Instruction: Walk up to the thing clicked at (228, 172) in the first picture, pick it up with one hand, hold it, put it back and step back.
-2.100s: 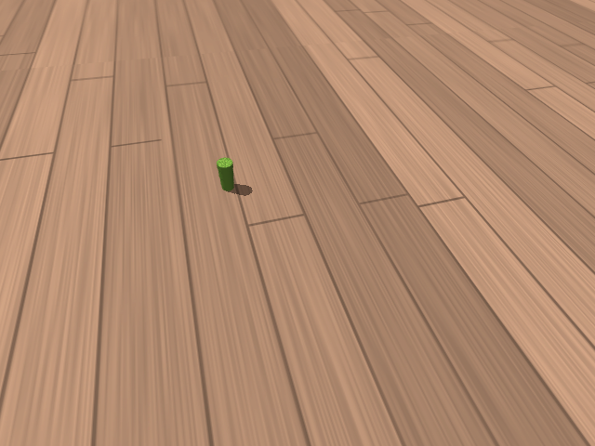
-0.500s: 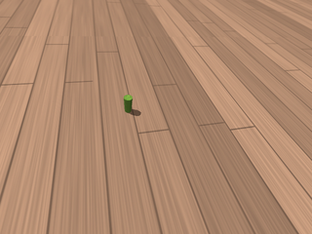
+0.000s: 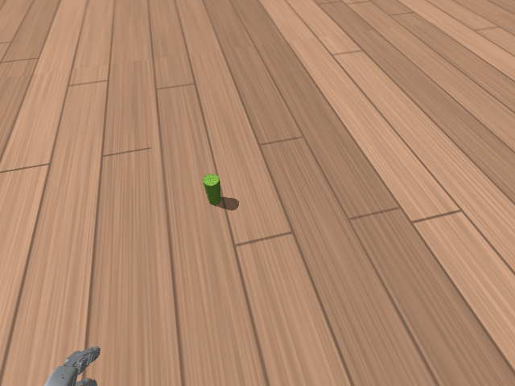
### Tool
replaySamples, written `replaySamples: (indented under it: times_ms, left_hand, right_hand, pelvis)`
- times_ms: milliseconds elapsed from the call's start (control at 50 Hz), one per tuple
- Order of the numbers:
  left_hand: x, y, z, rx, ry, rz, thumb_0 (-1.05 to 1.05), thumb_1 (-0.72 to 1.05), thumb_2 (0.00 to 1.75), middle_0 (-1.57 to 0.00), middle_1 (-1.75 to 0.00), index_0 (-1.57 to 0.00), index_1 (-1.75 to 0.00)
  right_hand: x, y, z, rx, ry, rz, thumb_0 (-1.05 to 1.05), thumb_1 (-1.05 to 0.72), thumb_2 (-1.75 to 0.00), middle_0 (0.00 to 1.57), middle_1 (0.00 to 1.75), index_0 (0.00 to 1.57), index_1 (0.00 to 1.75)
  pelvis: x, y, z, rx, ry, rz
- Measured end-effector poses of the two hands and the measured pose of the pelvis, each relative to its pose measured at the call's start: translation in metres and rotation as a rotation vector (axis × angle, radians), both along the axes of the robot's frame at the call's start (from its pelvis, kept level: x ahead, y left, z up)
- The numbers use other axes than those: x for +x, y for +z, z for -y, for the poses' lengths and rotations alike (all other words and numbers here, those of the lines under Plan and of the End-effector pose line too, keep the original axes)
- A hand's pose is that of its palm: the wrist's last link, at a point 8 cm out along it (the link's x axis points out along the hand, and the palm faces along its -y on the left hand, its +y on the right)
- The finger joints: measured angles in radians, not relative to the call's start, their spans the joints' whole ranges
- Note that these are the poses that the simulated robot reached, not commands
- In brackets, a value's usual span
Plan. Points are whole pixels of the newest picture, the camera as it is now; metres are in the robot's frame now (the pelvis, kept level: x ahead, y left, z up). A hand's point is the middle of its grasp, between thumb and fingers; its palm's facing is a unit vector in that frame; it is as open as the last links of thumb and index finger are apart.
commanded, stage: walk up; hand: left
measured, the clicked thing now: (213, 190) +1.05 +0.21 -0.68
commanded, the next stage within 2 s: none
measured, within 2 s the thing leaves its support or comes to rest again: neither
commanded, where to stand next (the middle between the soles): +0.70 -0.02 m, yaw +1 degrees
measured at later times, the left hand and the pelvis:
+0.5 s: hand (110, 326) +0.27 +0.28 -0.15, palm faces -0.06 -0.95 -0.32, open 7.4 cm; pelvis +0.23 +0.01 +0.00, yaw +0 degrees
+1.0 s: hand (156, 238) +0.43 +0.22 -0.11, palm faces +0.01 -0.91 -0.42, open 7.4 cm; pelvis +0.41 -0.06 +0.01, yaw +0 degrees
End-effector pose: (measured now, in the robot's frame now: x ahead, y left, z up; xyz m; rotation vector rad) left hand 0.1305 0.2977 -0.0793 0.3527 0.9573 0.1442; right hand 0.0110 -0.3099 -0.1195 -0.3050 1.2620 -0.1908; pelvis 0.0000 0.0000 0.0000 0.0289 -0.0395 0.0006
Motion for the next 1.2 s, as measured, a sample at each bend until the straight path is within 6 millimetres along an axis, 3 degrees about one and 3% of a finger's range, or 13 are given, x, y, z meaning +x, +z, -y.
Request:
replaySamples:
  times_ms: [100,200,380,480,580,680,780,840,980,1100,1200]
  left_hand:
    - [0.01,0.005,0.003,0.006,0.033,-0.058,0.0,0.9,0.9,-0.2,-0.3,-0.2,-0.3]
    - [0.02,-0.005,-0.006,0.007,0.056,-0.14,0.0,0.9,0.9,-0.2,-0.3,-0.2,-0.3]
    - [0.067,-0.047,-0.037,-0.013,0.118,-0.252,0.0,0.9,0.9,-0.2,-0.3,-0.2,-0.3]
    - [0.119,-0.039,-0.031,-0.023,0.073,-0.268,0.01,0.91,0.9,-0.2,-0.3,-0.2,-0.3]
    - [0.177,-0.026,-0.024,-0.021,0.05,-0.202,0.0,0.91,0.9,-0.2,-0.3,-0.2,-0.3]
    - [0.231,-0.015,-0.009,0.015,0.023,-0.178,0.0,0.91,0.9,-0.2,-0.3,-0.2,-0.3]
    - [0.277,-0.01,0.012,0.08,0.042,-0.118,0.0,0.91,0.9,-0.2,-0.3,-0.2,-0.3]
    - [0.288,-0.002,0.025,0.086,0.074,-0.09,0.0,0.91,0.9,-0.2,-0.3,-0.2,-0.3]
    - [0.293,0.011,0.041,0.074,0.115,-0.167,0.0,0.9,0.9,-0.2,-0.3,-0.2,-0.3]
    - [0.311,0.0,0.036,0.053,0.132,-0.199,0.0,0.9,0.9,-0.2,-0.3,-0.2,-0.3]
    - [0.336,-0.023,0.019,0.021,0.147,-0.207,0.0,0.9,0.9,-0.21,-0.3,-0.2,-0.3]
  right_hand:
    - [0.09,0.02,0.01,-0.008,0.045,0.127,0.01,-0.9,-0.89,0.21,0.3,0.21,0.3]
    - [0.159,0.03,0.014,-0.029,0.081,0.161,0.01,-0.9,-0.89,0.21,0.3,0.2,0.3]
    - [0.272,0.03,-0.013,-0.077,0.154,0.187,0.01,-0.9,-0.89,0.21,0.3,0.2,0.3]
    - [0.298,0.045,-0.02,-0.063,0.093,0.231,0.01,-0.9,-0.89,0.21,0.3,0.21,0.3]
    - [0.31,0.045,-0.009,-0.056,0.073,0.18,0.01,-0.9,-0.89,0.21,0.3,0.21,0.3]
    - [0.331,0.029,0.021,-0.042,0.049,0.153,0.01,-0.9,-0.89,0.21,0.31,0.21,0.3]
    - [0.371,-0.004,0.058,-0.03,0.035,0.123,0.01,-0.9,-0.89,0.21,0.3,0.21,0.3]
    - [0.401,-0.008,0.064,-0.014,0.054,0.1,0.01,-0.9,-0.89,0.21,0.3,0.2,0.3]
    - [0.473,0.011,0.062,0.025,0.09,0.153,0.01,-0.91,-0.89,0.21,0.3,0.2,0.3]
    - [0.517,0.02,0.055,0.009,0.128,0.127,0.01,-0.9,-0.89,0.21,0.3,0.2,0.3]
    - [0.565,0.025,0.038,-0.021,0.163,0.137,0.01,-0.9,-0.9,0.21,0.3,0.2,0.3]
  pelvis:
    - [0.045,0.011,0.005,-0.007,-0.017,0.004]
    - [0.09,0.01,0.004,-0.039,-0.004,-0.006]
    - [0.182,-0.011,-0.015,-0.019,0.003,-0.017]
    - [0.222,0.002,-0.015,-0.034,-0.004,-0.001]
    - [0.259,0.008,-0.005,-0.018,-0.008,0.007]
    - [0.298,0.002,0.015,0.005,-0.017,0.01]
    - [0.342,-0.016,0.044,-0.02,-0.005,0.014]
    - [0.362,-0.012,0.054,-0.009,-0.001,0.017]
    - [0.402,0.008,0.061,-0.016,-0.004,0.012]
    - [0.437,0.008,0.057,-0.041,0.021,0.008]
    - [0.472,-0.002,0.041,-0.061,0.044,0.005]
